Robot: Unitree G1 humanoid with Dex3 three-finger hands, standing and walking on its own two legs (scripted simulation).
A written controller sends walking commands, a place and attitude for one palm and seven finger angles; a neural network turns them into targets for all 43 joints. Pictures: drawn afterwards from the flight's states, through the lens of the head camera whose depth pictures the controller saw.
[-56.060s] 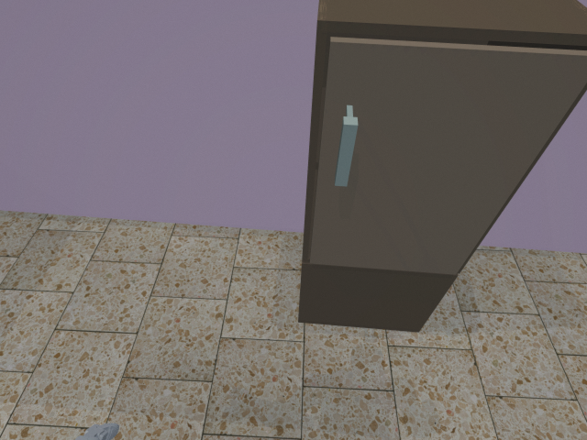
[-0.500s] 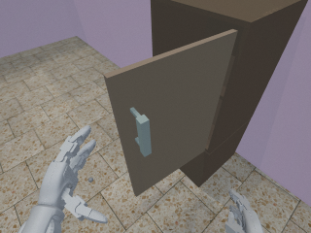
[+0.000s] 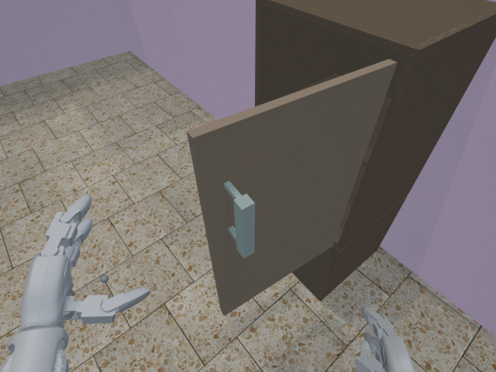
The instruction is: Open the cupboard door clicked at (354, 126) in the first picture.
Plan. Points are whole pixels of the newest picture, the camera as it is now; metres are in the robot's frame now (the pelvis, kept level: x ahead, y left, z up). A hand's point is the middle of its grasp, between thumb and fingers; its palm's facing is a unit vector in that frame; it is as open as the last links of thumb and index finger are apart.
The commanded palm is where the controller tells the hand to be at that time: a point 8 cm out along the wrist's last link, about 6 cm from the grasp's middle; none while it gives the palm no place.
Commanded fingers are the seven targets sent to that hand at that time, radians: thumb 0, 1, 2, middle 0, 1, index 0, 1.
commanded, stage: draw the hand back to the body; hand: left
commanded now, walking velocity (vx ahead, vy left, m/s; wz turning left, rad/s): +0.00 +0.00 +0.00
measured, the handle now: (238, 220) +0.34 +0.06 +0.08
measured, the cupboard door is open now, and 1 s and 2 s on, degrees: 85 85 85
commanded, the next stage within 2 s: step back with the hand held close in 0.76 s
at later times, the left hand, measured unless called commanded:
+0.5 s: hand (67, 245) +0.21 +0.26 +0.16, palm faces +0.47 -0.79 -0.40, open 8.0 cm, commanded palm +0.17 +0.29 +0.17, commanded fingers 0.00 0.90 0.90 -0.20 -0.30 -0.20 -0.30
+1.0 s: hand (72, 249) +0.21 +0.25 +0.16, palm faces +0.43 -0.79 -0.44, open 7.4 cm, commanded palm +0.15 +0.28 +0.18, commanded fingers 0.00 0.90 0.90 -0.20 -0.30 -0.20 -0.30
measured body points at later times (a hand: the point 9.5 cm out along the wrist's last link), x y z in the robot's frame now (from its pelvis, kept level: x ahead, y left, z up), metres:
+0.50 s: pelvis +0.02 -0.01 +0.01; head +0.01 -0.03 +0.46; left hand +0.18 +0.30 +0.18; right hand +0.22 -0.22 -0.08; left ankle +0.00 +0.10 -0.74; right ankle -0.01 -0.12 -0.74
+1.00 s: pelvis +0.01 -0.02 +0.01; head +0.01 -0.03 +0.46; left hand +0.18 +0.29 +0.19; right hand +0.19 -0.24 -0.08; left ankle +0.00 +0.10 -0.74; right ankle -0.01 -0.12 -0.74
